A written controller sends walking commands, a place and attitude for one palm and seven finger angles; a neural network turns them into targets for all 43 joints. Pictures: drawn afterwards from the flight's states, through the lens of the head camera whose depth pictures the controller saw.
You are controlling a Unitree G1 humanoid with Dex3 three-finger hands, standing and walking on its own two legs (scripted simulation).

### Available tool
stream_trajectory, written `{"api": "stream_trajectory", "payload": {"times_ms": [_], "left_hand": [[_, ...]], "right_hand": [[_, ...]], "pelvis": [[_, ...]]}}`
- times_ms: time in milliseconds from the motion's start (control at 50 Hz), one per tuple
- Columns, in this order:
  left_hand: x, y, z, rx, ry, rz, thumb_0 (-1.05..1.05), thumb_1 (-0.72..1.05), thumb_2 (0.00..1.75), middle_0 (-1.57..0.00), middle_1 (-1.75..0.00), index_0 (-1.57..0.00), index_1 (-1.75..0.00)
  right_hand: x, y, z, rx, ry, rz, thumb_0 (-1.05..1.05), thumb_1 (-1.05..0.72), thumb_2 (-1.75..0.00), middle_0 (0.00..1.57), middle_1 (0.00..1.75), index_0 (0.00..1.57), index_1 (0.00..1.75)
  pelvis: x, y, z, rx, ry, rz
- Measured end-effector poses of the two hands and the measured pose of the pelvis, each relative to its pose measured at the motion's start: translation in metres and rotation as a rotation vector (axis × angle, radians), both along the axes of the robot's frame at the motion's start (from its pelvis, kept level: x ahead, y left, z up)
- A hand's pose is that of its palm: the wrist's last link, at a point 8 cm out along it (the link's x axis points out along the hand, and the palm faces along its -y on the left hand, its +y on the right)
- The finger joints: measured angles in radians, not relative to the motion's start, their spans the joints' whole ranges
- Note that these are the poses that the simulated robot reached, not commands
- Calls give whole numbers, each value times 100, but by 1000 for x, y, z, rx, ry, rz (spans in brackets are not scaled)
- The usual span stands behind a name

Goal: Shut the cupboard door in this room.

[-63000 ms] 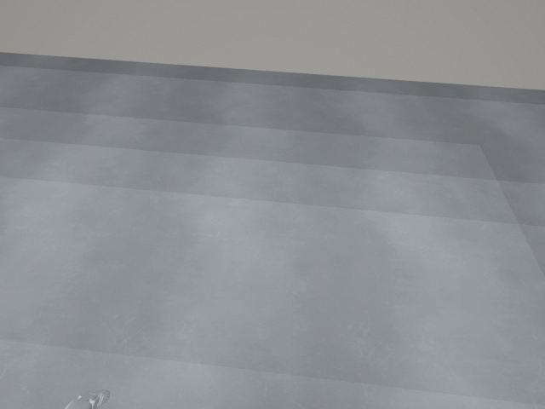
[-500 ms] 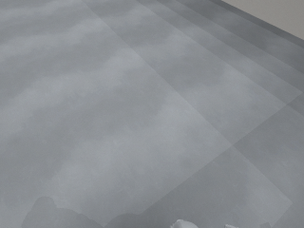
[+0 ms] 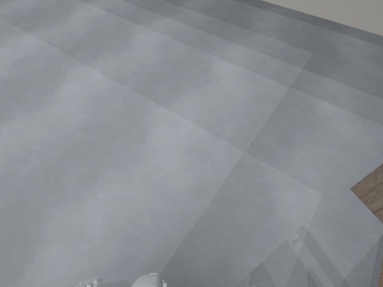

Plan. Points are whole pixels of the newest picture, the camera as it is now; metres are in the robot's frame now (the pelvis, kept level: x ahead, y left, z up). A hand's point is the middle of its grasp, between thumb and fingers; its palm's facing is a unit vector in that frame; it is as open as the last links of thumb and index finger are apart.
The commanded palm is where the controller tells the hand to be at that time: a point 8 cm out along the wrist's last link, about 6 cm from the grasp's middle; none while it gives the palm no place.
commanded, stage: turn to face it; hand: left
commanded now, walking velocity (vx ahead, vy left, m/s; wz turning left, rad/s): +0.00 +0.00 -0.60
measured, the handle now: out of the picture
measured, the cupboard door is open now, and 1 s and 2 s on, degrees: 61 61 61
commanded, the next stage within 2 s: take the last steps up to it in 1.70 s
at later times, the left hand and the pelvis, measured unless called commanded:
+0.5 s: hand (129, 275) +0.16 +0.16 -0.15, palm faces -0.31 -0.91 -0.28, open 7.4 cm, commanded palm none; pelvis -0.01 -0.01 +0.00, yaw -18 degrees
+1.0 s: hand (144, 252) +0.21 +0.13 -0.16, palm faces -0.55 -0.81 -0.22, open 7.4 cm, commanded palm none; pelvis +0.01 +0.01 +0.00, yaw -36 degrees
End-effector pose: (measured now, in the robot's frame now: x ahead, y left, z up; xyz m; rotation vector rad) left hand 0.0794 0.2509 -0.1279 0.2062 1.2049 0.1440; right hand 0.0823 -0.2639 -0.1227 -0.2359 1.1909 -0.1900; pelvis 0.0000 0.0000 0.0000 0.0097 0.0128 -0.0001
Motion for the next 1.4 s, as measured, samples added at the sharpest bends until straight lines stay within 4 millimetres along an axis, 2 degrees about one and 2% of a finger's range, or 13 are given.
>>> {"api": "stream_trajectory", "payload": {"times_ms": [100,220,300,380,440,600,760,900,980,1080,1180,1260,1400], "left_hand": [[21,15,-17,-27,1,-48,0,90,90,-21,-30,-21,-29],[48,15,-3,-26,-11,-124,0,91,90,-20,-30,-20,-29],[68,0,5,-11,-21,-197,0,91,90,-20,-30,-20,-29],[86,-24,6,21,-60,-279,0,91,90,-20,-30,-20,-29],[90,-39,9,39,-73,-314,0,91,90,-20,-30,-20,-29],[85,-57,9,20,-9,-374,0,90,90,-20,-30,-21,-29],[103,-48,-17,-26,35,-424,0,90,90,-21,-30,-21,-30],[133,-51,-8,-28,34,-510,0,90,90,-20,-30,-20,-29],[149,-68,0,-18,19,-572,0,91,90,-20,-30,-20,-29],[166,-106,6,5,-24,-679,0,91,90,-20,-30,-20,-29],[167,-141,10,31,-83,-762,0,91,90,-20,-30,-20,-29],[159,-152,14,36,-53,-793,0,90,90,-20,-30,-20,-29],[161,-160,4,6,1,-845,0,90,90,-21,-30,-21,-30]], "right_hand": [[-18,18,0,-26,-26,-33,1,-90,-90,20,30,20,30],[-57,27,6,-5,32,-107,1,-90,-89,20,30,20,30],[-82,21,-1,20,50,-186,1,-90,-89,20,30,20,30],[-108,4,-21,50,62,-268,1,-90,-89,20,30,21,30],[-120,-9,-30,52,92,-317,1,-90,-89,20,30,20,30],[-113,-19,-8,26,32,-380,1,-90,-90,20,30,20,30],[-98,-3,4,-37,-52,-424,1,-90,-90,20,30,20,30],[-127,22,14,-32,-16,-483,1,-90,-89,20,30,20,30],[-154,30,10,-6,13,-559,1,-90,-89,20,30,20,30],[-198,31,-9,41,47,-668,1,-90,-89,20,30,20,30],[-236,22,-31,66,94,-762,1,-90,-89,20,30,20,30],[-240,15,-20,54,74,-801,1,-90,-90,20,30,20,30],[-225,12,-2,16,9,-841,1,-90,-90,20,30,20,30]], "pelvis": [[1,17,-10,-21,2,-63],[0,17,2,-38,-4,-144],[-1,10,2,-42,-4,-202],[-2,-5,-10,-19,-5,-256],[-6,-9,-11,-22,-8,-283],[-4,-10,2,1,5,-367],[10,9,-7,-20,27,-459],[11,14,3,-42,14,-553],[9,11,5,-47,14,-607],[1,-3,-2,-36,11,-678],[-7,-14,-12,-24,7,-728],[-8,-17,-2,-3,2,-773],[1,-16,2,1,13,-838]]}}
